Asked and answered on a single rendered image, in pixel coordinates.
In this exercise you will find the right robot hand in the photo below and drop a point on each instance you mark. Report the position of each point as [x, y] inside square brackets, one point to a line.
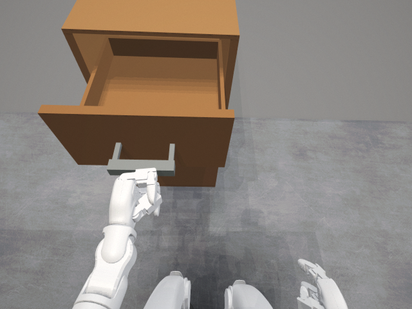
[325, 296]

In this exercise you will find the left robot forearm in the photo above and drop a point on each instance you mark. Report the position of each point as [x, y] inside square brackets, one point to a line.
[115, 255]

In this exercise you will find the drawer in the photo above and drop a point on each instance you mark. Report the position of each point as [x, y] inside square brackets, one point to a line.
[147, 93]

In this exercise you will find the handle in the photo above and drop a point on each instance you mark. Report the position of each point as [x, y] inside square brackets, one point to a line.
[163, 167]

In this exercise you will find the left robot hand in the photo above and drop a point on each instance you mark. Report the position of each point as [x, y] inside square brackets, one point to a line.
[125, 195]

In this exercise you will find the robot left thigh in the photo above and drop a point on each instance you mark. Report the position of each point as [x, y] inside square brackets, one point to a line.
[172, 292]

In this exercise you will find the cabinet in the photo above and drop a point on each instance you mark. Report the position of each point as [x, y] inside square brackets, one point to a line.
[91, 20]

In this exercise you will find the robot left shin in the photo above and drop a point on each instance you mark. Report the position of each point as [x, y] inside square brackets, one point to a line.
[176, 273]

